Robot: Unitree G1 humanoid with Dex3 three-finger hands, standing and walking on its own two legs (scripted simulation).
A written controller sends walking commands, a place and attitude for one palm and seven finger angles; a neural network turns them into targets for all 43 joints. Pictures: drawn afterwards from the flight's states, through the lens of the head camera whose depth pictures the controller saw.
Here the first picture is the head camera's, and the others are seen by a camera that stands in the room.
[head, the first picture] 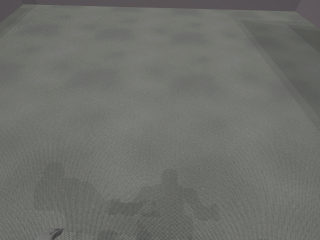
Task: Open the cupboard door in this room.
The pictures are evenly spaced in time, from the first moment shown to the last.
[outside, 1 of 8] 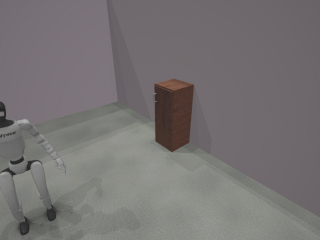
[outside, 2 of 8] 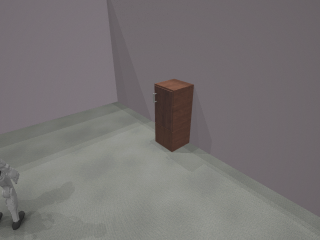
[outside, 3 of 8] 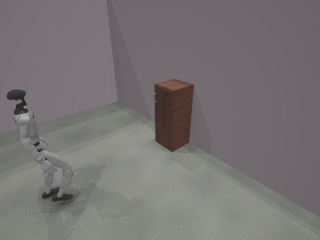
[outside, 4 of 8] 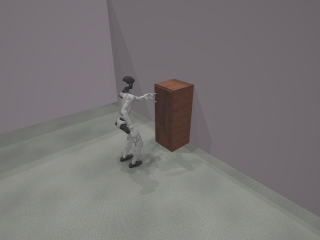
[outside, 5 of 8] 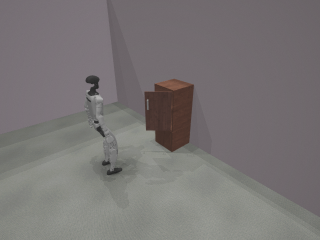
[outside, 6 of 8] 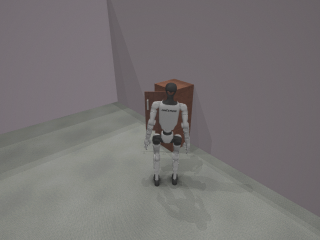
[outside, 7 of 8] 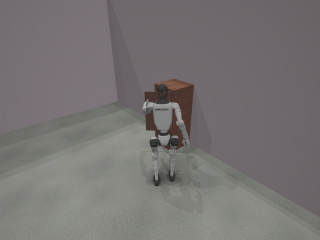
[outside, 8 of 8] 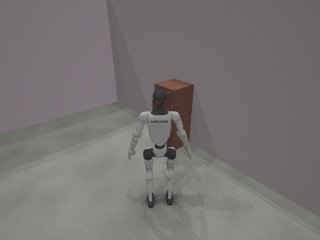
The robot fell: no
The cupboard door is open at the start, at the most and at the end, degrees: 0 100 99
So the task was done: yes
